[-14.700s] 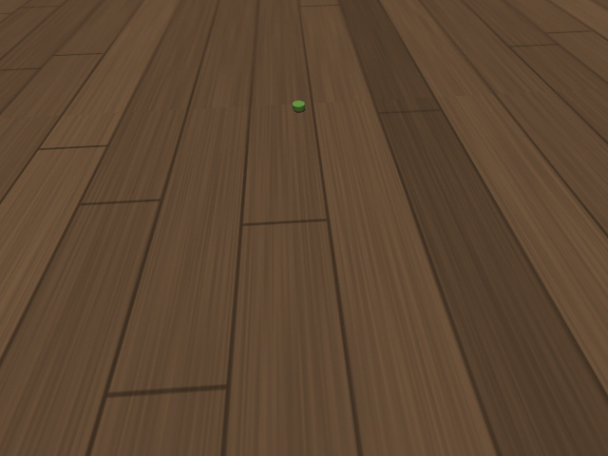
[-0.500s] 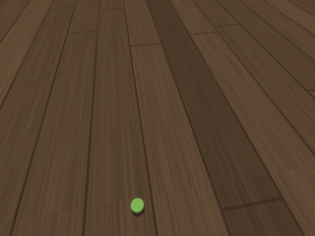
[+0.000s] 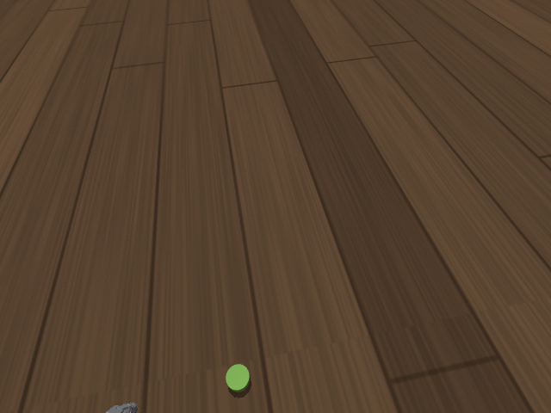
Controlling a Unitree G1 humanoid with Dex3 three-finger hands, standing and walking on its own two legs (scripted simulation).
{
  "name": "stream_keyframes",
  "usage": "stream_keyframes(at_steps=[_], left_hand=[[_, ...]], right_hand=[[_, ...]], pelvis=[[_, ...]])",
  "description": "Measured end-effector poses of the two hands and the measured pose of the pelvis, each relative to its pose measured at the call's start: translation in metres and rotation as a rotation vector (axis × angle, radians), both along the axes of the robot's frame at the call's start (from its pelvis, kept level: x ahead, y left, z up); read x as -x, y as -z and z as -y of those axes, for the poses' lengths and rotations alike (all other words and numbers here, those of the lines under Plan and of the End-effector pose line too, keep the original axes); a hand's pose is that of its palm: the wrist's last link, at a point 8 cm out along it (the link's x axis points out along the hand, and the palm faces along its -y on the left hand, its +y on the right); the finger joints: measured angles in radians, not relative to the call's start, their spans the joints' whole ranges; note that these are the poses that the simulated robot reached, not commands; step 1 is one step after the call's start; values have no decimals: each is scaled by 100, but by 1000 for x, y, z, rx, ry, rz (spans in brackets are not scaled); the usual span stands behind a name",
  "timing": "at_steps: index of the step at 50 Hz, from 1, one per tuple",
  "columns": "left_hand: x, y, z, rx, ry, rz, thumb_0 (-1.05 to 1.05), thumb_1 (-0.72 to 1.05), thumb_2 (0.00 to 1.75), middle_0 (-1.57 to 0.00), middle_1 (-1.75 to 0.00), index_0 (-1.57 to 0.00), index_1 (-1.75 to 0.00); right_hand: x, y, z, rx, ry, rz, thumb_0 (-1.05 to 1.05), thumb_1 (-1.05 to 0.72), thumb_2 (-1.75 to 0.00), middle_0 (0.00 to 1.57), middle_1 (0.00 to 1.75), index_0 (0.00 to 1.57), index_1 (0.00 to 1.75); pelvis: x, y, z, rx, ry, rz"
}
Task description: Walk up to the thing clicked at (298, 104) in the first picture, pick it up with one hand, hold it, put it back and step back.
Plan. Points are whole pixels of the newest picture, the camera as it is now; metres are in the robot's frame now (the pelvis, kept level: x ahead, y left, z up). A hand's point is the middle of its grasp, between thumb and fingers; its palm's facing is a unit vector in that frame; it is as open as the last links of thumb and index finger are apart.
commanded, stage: stand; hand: left
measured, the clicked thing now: (238, 377) +0.35 +0.18 -0.76
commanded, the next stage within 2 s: none
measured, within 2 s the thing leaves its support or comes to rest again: neither
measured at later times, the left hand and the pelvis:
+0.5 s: hand out of the picture +0.08 +0.23 -0.15, palm faces +0.00 -0.94 -0.34, open 7.4 cm; pelvis +0.00 -0.02 +0.01, yaw +1 degrees
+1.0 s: hand out of the picture +0.07 +0.23 -0.15, palm faces +0.01 -0.94 -0.34, open 7.4 cm; pelvis +0.00 -0.03 +0.01, yaw +1 degrees
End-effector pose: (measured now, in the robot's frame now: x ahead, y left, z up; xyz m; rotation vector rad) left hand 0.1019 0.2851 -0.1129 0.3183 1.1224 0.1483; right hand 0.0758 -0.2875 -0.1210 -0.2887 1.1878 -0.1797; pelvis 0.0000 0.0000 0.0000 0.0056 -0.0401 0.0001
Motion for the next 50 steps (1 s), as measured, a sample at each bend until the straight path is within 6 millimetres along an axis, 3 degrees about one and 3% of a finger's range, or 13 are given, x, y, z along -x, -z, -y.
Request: stream_keyframes(at_steps=[12, 22, 34, 50], left_hand=[[2, -4, -3, -23, -40, -30, 0, 90, 90, -20, -30, -20, -30], [25, -3, 5, -19, -65, -66, 0, 90, 90, -20, -30, -20, -30], [50, -1, 10, -21, -95, -125, 0, 90, 90, -20, -30, -20, -30], [39, -2, 13, -19, -89, -105, 0, 90, 90, -20, -30, -20, -30]], right_hand=[[-1, -5, 17, 25, 22, -36, 1, -91, -89, 20, 30, 20, 30], [-4, -7, 22, 14, 1, -24, 1, -91, -90, 20, 30, 20, 30], [15, -1, 27, 6, 2, -80, 1, -91, -90, 20, 30, 20, 30], [25, 1, 30, 11, 0, -107, 1, -91, -89, 20, 30, 20, 30]], pelvis=[[-4, -5, 8, -4, -8, 6], [2, -7, 17, -4, -14, 5], [5, -7, 23, -2, -18, -1], [2, -7, 25, -2, -24, -6]])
